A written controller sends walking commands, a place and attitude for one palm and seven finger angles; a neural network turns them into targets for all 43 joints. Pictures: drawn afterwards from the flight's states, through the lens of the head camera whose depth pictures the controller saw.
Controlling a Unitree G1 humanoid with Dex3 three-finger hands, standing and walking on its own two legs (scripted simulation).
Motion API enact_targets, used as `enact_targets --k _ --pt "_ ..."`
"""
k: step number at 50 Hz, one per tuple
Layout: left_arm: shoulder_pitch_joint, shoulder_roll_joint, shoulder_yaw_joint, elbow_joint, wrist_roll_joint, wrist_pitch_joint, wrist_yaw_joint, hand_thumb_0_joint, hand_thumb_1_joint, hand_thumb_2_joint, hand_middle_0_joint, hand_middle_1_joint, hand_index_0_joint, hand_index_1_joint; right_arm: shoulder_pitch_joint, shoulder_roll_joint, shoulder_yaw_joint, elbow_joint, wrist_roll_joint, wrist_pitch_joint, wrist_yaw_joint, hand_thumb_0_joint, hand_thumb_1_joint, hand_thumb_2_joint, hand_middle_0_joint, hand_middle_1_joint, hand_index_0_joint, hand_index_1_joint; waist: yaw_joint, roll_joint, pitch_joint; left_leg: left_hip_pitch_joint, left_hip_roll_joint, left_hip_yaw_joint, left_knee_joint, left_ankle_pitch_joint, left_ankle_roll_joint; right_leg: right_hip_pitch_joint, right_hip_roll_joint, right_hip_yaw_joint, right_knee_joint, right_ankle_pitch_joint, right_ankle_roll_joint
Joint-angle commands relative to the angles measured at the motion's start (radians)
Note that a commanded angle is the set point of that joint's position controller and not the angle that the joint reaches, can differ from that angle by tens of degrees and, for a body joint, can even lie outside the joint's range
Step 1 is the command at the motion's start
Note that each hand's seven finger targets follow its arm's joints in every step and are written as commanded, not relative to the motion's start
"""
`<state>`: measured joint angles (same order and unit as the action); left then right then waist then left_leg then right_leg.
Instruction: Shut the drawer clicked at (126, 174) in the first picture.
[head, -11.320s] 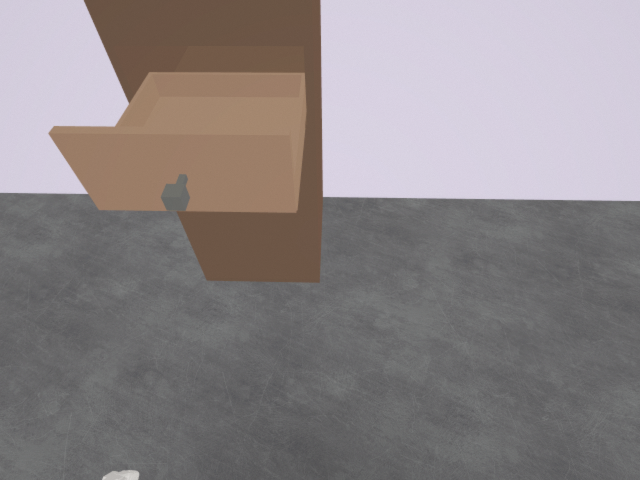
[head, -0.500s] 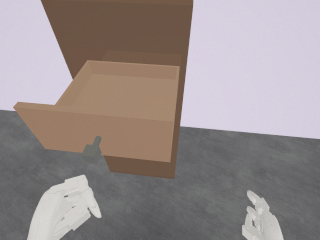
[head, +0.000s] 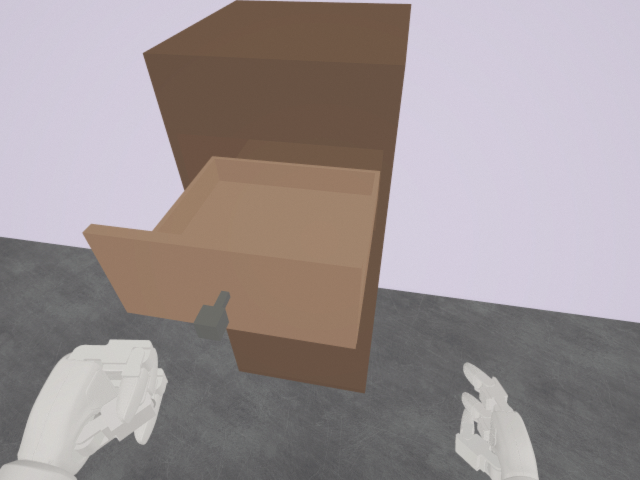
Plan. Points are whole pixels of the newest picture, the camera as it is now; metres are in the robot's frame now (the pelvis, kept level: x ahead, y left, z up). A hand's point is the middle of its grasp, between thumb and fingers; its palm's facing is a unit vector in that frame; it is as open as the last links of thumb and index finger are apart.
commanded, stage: raise the hand and make a fist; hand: left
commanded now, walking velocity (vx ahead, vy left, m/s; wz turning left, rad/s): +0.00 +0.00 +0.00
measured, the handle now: (216, 312) +0.32 +0.19 +0.05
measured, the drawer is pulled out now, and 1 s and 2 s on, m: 0.29 0.29 0.29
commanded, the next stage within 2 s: bring the fist close to the handle in 0.32 s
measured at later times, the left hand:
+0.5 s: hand (169, 390) +0.16 +0.17 +0.13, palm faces -0.01 -0.99 -0.13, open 3.3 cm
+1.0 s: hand (203, 389) +0.19 +0.16 +0.09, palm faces -0.04 -1.00 -0.06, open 3.3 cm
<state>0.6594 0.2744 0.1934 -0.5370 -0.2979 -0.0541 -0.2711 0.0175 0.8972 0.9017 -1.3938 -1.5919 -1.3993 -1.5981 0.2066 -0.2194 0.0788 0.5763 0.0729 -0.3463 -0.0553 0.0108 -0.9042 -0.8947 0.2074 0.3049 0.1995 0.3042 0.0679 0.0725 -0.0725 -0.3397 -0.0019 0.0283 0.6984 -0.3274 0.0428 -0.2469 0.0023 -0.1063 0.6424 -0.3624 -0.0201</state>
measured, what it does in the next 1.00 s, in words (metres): stands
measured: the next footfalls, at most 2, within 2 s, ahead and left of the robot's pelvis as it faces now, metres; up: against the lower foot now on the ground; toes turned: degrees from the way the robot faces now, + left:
none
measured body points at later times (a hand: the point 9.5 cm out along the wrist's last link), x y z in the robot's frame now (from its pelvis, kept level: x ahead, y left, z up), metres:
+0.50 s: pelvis +0.00 -0.02 +0.01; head -0.03 -0.05 +0.45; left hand +0.16 +0.22 +0.14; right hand +0.19 -0.25 -0.04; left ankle +0.03 +0.09 -0.72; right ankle -0.01 -0.11 -0.72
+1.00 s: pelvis +0.01 -0.01 +0.00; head +0.01 -0.03 +0.45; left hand +0.19 +0.21 +0.09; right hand +0.20 -0.24 -0.07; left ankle +0.03 +0.09 -0.72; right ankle -0.01 -0.11 -0.72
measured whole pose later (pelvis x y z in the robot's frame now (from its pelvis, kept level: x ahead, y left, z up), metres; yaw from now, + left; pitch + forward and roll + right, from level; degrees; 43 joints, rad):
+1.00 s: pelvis +0.01 -0.01 +0.00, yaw +0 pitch +2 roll -1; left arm 0.52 0.21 0.14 -0.24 -0.27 -0.19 -0.29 0.02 0.90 0.90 -1.40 -1.60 -1.40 -1.60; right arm 0.21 -0.25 0.03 0.63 0.04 -0.36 -0.05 0.01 -0.91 -0.89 0.21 0.30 0.20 0.30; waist 0.03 0.06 -0.05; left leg -0.42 0.00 0.03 0.72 -0.34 0.03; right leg -0.34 0.00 -0.11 0.69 -0.39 -0.04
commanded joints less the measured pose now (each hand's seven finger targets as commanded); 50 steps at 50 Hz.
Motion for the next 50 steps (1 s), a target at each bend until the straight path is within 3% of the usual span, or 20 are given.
enact_targets --k 1,3,4,5,9,14,15,17,18,21,26,29,34,36,39,42,44,47,50 --pt "-0.063 0.089 0.057 -0.134 -0.031 -0.025 -0.023 0.000 0.900 0.900 -1.400 -1.600 -1.400 -1.600 -0.163 -0.121 -0.051 -0.177 0.014 -0.084 -0.014 0.000 -0.900 -0.900 0.200 0.300 0.200 0.300 -0.017 -0.057 0.043 0.064 0.021 -0.089 -0.168 0.036 -0.019 -0.114 0.021 0.027 -0.144 0.052 0.001" --pt "-0.080 0.102 0.067 -0.149 -0.026 -0.028 -0.022 0.000 0.900 0.900 -1.400 -1.600 -1.400 -1.600 -0.161 -0.123 -0.052 -0.175 0.012 -0.092 -0.015 0.000 -0.900 -0.900 0.200 0.300 0.200 0.300 -0.015 -0.040 0.037 0.068 0.016 -0.087 -0.172 0.027 -0.016 -0.106 0.017 0.035 -0.152 0.033 0.001" --pt "-0.078 0.135 0.102 -0.152 -0.022 -0.030 -0.014 0.000 0.900 0.900 -1.400 -1.600 -1.400 -1.600 -0.168 -0.125 -0.054 -0.172 0.015 -0.096 -0.015 0.000 -0.900 -0.900 0.200 0.300 0.200 0.300 -0.009 -0.030 0.025 0.071 0.015 -0.084 -0.168 0.025 -0.017 -0.098 0.018 0.040 -0.157 0.026 -0.001" --pt "-0.094 0.126 0.086 -0.185 -0.018 -0.038 -0.012 0.000 0.900 0.900 -1.400 -1.600 -1.400 -1.600 -0.161 -0.123 -0.051 -0.178 0.012 -0.101 -0.014 0.000 -0.900 -0.900 0.200 0.300 0.200 0.300 -0.010 0.004 0.010 0.084 0.013 -0.080 -0.170 0.032 -0.016 -0.094 0.013 0.040 -0.158 0.026 -0.002" --pt "-0.123 0.158 0.134 -0.174 -0.024 -0.071 0.012 0.000 0.900 0.900 -1.400 -1.600 -1.400 -1.600 -0.153 -0.125 -0.057 -0.159 0.006 -0.114 -0.017 0.000 -0.900 -0.900 0.200 0.300 0.200 0.300 -0.008 0.007 0.009 0.086 0.011 -0.075 -0.156 0.032 -0.016 -0.090 0.008 0.056 -0.178 0.003 -0.002" --pt "-0.145 0.153 0.149 -0.057 -0.047 -0.076 -0.008 0.000 0.900 0.900 -1.400 -1.600 -1.400 -1.600 -0.154 -0.132 -0.063 -0.136 0.011 -0.126 -0.031 0.000 -0.900 -0.900 0.200 0.300 0.200 0.300 -0.018 -0.058 0.066 0.067 0.011 -0.065 -0.131 0.014 -0.015 -0.117 -0.009 0.113 -0.244 -0.073 0.008" --pt "-0.153 0.154 0.150 -0.047 -0.051 -0.074 -0.017 0.000 0.900 0.900 -1.400 -1.600 -1.400 -1.600 -0.153 -0.135 -0.063 -0.133 0.012 -0.130 -0.035 0.000 -0.900 -0.900 0.200 0.300 0.200 0.300 -0.018 -0.031 0.079 0.067 0.011 -0.059 -0.129 0.014 -0.016 -0.120 -0.016 0.129 -0.260 -0.089 0.010" --pt "-0.160 0.149 0.138 -0.031 -0.054 -0.064 -0.031 0.000 0.900 0.900 -1.400 -1.600 -1.400 -1.600 -0.150 -0.138 -0.063 -0.132 0.013 -0.137 -0.038 0.000 -0.900 -0.900 0.200 0.300 0.200 0.300 -0.019 -0.045 0.080 0.068 0.010 -0.058 -0.129 0.019 -0.014 -0.115 -0.022 0.140 -0.267 -0.091 0.014" --pt "-0.169 0.155 0.140 -0.029 -0.054 -0.062 -0.038 0.000 0.900 0.900 -1.400 -1.600 -1.400 -1.600 -0.147 -0.141 -0.065 -0.132 0.013 -0.141 -0.040 0.000 -0.900 -0.900 0.200 0.300 0.200 0.300 -0.020 -0.072 0.073 0.072 0.011 -0.058 -0.129 0.028 -0.012 -0.111 -0.023 0.141 -0.269 -0.085 0.018" --pt "-0.142 0.169 0.159 -0.060 -0.056 -0.063 -0.046 0.000 0.900 0.900 -1.400 -1.600 -1.400 -1.600 -0.149 -0.144 -0.068 -0.133 0.009 -0.154 -0.038 0.000 -0.900 -0.900 0.200 0.300 0.200 0.300 -0.009 -0.053 0.014 0.096 0.007 -0.056 -0.120 0.087 -0.010 -0.073 -0.028 0.150 -0.252 0.004 0.022" --pt "-0.130 0.130 0.148 0.015 -0.061 -0.083 -0.049 0.000 0.900 0.900 -1.400 -1.600 -1.400 -1.600 -0.128 -0.147 -0.074 -0.111 0.001 -0.147 -0.032 0.000 -0.900 -0.900 0.200 0.300 0.200 0.300 -0.015 -0.083 0.016 0.084 0.003 -0.053 -0.115 0.137 -0.012 -0.080 -0.018 0.117 -0.203 0.142 0.028" --pt "-0.136 0.132 0.154 0.043 -0.050 -0.103 -0.044 0.000 0.900 0.900 -1.400 -1.600 -1.400 -1.600 -0.125 -0.148 -0.079 -0.099 -0.005 -0.139 -0.028 0.000 -0.900 -0.900 0.200 0.300 0.200 0.300 -0.016 -0.075 0.013 0.077 0.002 -0.051 -0.106 0.160 -0.012 -0.079 -0.017 0.114 -0.185 0.197 0.028" --pt "-0.144 0.113 0.106 0.009 -0.019 -0.152 -0.040 0.000 0.900 0.900 -1.400 -1.600 -1.400 -1.600 -0.107 -0.147 -0.087 -0.105 -0.016 -0.130 -0.015 0.000 -0.900 -0.900 0.200 0.300 0.200 0.300 -0.026 -0.028 -0.045 0.097 -0.002 -0.044 -0.095 0.212 -0.005 -0.074 -0.011 0.084 -0.132 0.275 0.019" --pt "-0.143 0.103 0.099 0.030 -0.018 -0.166 -0.042 0.000 0.900 0.900 -1.400 -1.600 -1.400 -1.600 -0.098 -0.145 -0.090 -0.107 -0.018 -0.123 -0.012 0.000 -0.900 -0.900 0.200 0.300 0.200 0.300 -0.033 -0.044 -0.050 0.089 -0.002 -0.045 -0.086 0.220 -0.006 -0.081 -0.011 0.083 -0.120 0.298 0.020" --pt "-0.157 0.104 0.100 0.054 -0.012 -0.191 -0.039 0.000 0.900 0.900 -1.400 -1.600 -1.400 -1.600 -0.101 -0.146 -0.093 -0.099 -0.023 -0.113 -0.012 0.000 -0.900 -0.900 0.200 0.300 0.200 0.300 -0.036 -0.066 -0.053 0.074 -0.002 -0.047 -0.080 0.214 -0.006 -0.091 -0.005 0.073 -0.108 0.281 0.016" --pt "-0.162 0.060 0.051 0.075 -0.010 -0.199 -0.042 0.000 0.900 0.900 -1.400 -1.600 -1.400 -1.600 -0.098 -0.145 -0.092 -0.107 -0.023 -0.103 -0.007 0.000 -0.900 -0.900 0.200 0.300 0.200 0.300 -0.044 -0.041 -0.047 0.064 -0.002 -0.050 -0.081 0.203 -0.008 -0.113 -0.003 0.057 -0.088 0.260 0.012" --pt "-0.178 0.065 0.051 0.092 -0.001 -0.201 -0.033 0.000 0.900 0.900 -1.400 -1.600 -1.400 -1.600 -0.099 -0.147 -0.095 -0.103 -0.025 -0.093 -0.006 0.000 -0.900 -0.900 0.200 0.300 0.200 0.300 -0.049 -0.063 -0.047 0.050 0.000 -0.052 -0.073 0.194 -0.006 -0.122 -0.002 0.057 -0.085 0.246 0.013" --pt "-0.177 0.027 -0.001 0.089 0.011 -0.209 -0.026 0.000 0.900 0.900 -1.400 -1.600 -1.400 -1.600 -0.092 -0.144 -0.097 -0.118 -0.029 -0.083 -0.001 0.000 -0.900 -0.900 0.200 0.300 0.200 0.300 -0.057 -0.068 -0.067 0.047 0.001 -0.057 -0.067 0.191 -0.006 -0.143 -0.002 0.044 -0.060 0.234 0.013" --pt "-0.183 0.045 0.010 0.103 0.028 -0.218 -0.001 0.000 0.900 0.900 -1.400 -1.600 -1.400 -1.600 -0.090 -0.142 -0.100 -0.120 -0.033 -0.064 0.001 0.000 -0.900 -0.900 0.200 0.300 0.200 0.300 -0.054 -0.066 -0.071 0.019 0.002 -0.058 -0.062 0.165 -0.008 -0.158 -0.003 0.045 -0.049 0.191 0.010"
